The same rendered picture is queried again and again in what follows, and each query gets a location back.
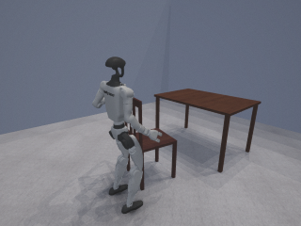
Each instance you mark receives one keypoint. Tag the chair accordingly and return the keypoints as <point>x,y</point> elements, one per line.
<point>147,144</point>

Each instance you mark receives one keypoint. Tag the robot right thigh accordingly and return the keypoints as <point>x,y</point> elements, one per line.
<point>130,143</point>

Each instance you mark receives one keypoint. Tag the right robot hand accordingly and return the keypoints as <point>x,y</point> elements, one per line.
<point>154,134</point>

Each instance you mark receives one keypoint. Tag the table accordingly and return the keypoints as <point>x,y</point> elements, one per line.
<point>216,103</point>

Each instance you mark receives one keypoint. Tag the right robot forearm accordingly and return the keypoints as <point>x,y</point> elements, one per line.
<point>139,127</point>

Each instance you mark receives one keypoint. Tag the robot left shin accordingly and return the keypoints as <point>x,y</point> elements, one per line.
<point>119,173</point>

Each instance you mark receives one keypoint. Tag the right robot upper arm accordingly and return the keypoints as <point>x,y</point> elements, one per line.
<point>127,96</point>

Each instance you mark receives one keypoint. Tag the left robot upper arm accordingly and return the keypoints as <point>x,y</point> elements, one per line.
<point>99,96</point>

